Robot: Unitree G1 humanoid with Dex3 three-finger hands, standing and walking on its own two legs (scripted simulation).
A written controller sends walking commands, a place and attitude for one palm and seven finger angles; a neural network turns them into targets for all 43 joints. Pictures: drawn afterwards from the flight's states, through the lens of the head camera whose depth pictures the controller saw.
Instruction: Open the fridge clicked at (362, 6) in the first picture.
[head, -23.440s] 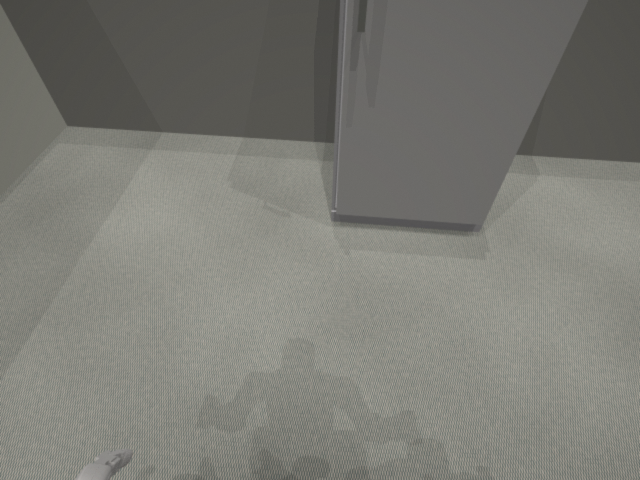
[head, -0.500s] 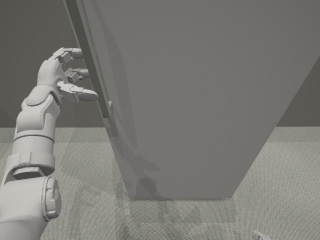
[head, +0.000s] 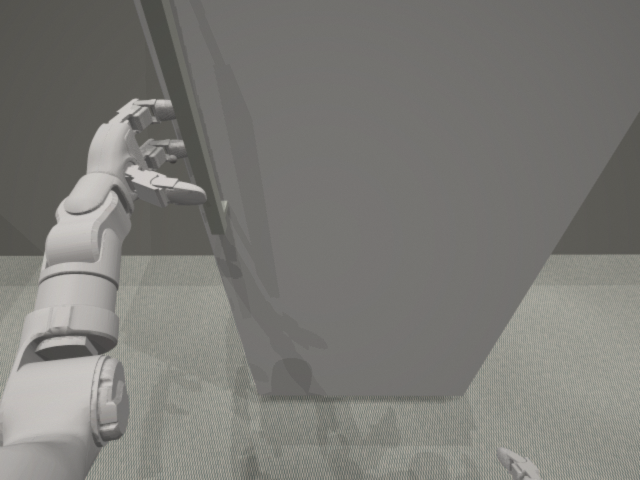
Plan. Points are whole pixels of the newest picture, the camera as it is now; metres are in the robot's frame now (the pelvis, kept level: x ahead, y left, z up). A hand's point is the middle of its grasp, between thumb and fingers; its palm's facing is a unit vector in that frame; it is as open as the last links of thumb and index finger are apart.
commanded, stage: slide the fingers in behind the handle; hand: left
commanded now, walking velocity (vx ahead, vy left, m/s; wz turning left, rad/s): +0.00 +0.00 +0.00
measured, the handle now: (189, 97) +0.47 +0.17 +0.27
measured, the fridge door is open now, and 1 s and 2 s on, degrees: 0 0 0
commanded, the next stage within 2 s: grip the handle and tug to test in 1.34 s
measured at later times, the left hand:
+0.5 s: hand (188, 159) +0.42 +0.17 +0.22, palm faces +0.02 -1.00 +0.01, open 14.0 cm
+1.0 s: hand (211, 158) +0.42 +0.14 +0.22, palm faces +0.06 -1.00 +0.00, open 14.0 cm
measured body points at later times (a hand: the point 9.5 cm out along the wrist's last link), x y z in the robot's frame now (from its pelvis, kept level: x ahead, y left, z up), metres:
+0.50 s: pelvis +0.01 +0.01 +0.00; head -0.01 -0.01 +0.45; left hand +0.41 +0.23 +0.22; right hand +0.15 -0.24 -0.10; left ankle +0.04 +0.10 -0.74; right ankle -0.05 -0.08 -0.74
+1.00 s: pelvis +0.00 -0.01 +0.00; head -0.02 -0.02 +0.45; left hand +0.41 +0.20 +0.22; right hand +0.14 -0.25 -0.10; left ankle +0.04 +0.10 -0.74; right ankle -0.05 -0.08 -0.74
